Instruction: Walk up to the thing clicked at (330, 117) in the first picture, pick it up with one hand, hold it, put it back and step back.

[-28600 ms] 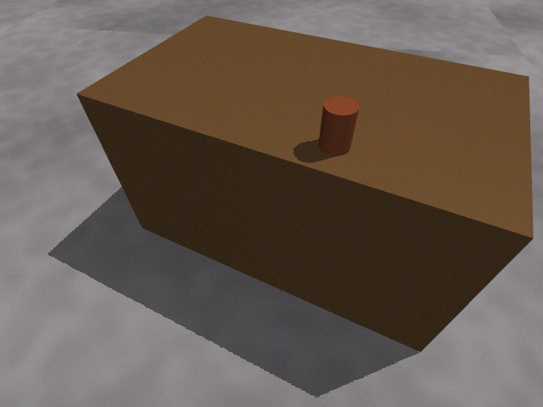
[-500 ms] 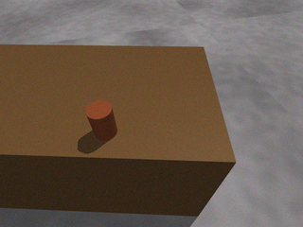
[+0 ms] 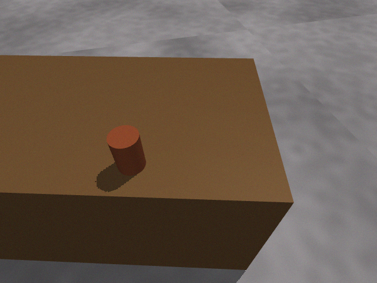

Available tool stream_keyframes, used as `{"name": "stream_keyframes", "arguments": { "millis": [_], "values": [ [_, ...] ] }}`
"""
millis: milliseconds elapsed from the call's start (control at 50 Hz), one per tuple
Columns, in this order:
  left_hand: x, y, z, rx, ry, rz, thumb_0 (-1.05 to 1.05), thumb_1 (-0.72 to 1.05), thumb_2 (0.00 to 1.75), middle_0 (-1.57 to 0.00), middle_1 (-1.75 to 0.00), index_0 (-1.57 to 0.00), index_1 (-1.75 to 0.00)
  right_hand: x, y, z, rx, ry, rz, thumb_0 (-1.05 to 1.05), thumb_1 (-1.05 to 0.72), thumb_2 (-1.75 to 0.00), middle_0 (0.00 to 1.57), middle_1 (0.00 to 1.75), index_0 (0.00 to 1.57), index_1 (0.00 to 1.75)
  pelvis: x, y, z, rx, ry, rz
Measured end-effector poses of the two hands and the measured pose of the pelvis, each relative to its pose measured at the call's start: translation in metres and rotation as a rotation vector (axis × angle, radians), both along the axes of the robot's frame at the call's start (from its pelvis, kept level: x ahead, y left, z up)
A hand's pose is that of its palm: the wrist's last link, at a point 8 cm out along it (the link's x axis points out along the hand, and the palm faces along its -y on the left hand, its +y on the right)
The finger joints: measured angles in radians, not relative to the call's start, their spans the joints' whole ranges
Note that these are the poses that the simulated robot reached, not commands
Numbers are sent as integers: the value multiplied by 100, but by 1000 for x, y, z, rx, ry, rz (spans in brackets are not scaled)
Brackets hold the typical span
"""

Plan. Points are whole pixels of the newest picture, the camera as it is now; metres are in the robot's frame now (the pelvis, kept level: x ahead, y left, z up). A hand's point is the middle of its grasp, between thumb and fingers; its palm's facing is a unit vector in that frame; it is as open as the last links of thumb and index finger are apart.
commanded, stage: stand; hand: left
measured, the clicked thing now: (127, 151) +0.46 +0.20 -0.02
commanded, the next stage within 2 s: step back in 0.16 s
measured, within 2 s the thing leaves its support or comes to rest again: neither
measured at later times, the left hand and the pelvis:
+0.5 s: hand out of the picture +0.09 +0.30 -0.18, palm faces -0.01 -0.92 -0.38, open 7.4 cm; pelvis -0.06 +0.04 -0.04, yaw +1 degrees
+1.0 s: hand out of the picture -0.06 +0.28 -0.16, palm faces -0.04 -0.92 -0.39, open 7.4 cm; pelvis -0.17 +0.03 -0.02, yaw -2 degrees
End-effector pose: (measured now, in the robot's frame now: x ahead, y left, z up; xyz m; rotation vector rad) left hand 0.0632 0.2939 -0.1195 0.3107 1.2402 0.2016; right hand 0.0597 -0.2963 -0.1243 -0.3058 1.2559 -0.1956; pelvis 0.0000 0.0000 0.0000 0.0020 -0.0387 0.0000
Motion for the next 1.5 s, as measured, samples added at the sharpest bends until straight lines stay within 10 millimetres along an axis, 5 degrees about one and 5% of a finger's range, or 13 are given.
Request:
{"name": "stream_keyframes", "arguments": {
  "millis": [180, 360, 480, 580, 820, 920, 1060, 1180, 1340, 1500],
  "values": [
    [-1, 0, 0, -2, -2, 4, 1, 90, 89, -21, -30, -20, -30, 1, -1, 0, 2, -4, -3, 1, -91, -90, 20, 30, 21, 30, -1, 0, -1, -2, 2, 0],
    [-1, 25, -9, 37, -42, 3, 1, 90, 89, -21, -30, -20, -30, -5, -12, -6, -48, -27, -4, 1, -91, -90, 20, 30, 21, 30, -37, 11, -17, -9, 0, 14],
    [12, 51, -26, 42, -113, -38, 1, 90, 89, -21, -30, -20, -30, -41, -1, -8, -104, -17, -3, 1, -91, -90, 20, 30, 20, 30, -60, 35, -36, -5, 6, 18],
    [5, 53, -24, 37, -130, -43, 1, 90, 89, -20, -30, -20, -30, -80, 16, -1, -102, 39, -3, 1, -91, -90, 20, 30, 21, 30, -78, 38, -27, -17, 6, 11],
    [-78, 34, -22, 44, -35, -88, 1, 90, 89, -20, -30, -20, -30, -117, 10, -16, -56, -62, -27, 1, -90, -90, 20, 30, 21, 30, -128, 26, -31, -17, 2, -62],
    [-116, 25, -7, 41, -40, -69, 1, 90, 89, -21, -30, -20, -30, -133, 6, -16, -38, -63, -37, 1, -91, -90, 20, 30, 21, 30, -150, 24, -23, 7, -6, -54],
    [-138, 38, 5, 65, -118, -53, 1, 90, 89, -21, -30, -21, -30, -166, 12, -12, -58, -36, 20, 1, -91, -90, 20, 30, 21, 30, -186, 33, -20, 13, 13, -14],
    [-164, 62, -12, 43, -171, -36, 1, 90, 89, -21, -30, -20, -30, -197, 30, -10, -88, -35, 66, 1, -91, -90, 20, 30, 20, 30, -226, 49, -31, 18, -7, 12],
    [-229, 68, -13, 21, -100, -11, 1, 90, 89, -20, -30, -20, -30, -233, 41, 18, -97, -94, 61, 1, -90, -90, 20, 30, 21, 30, -269, 50, -16, -29, 0, -15],
    [-304, 57, -21, 32, -6, -50, 1, 90, 89, -20, -30, -20, -30, -269, 23, 16, -101, -191, 50, 1, -90, -90, 20, 30, 21, 30, -327, 38, -24, -24, 2, -74]
  ]
}}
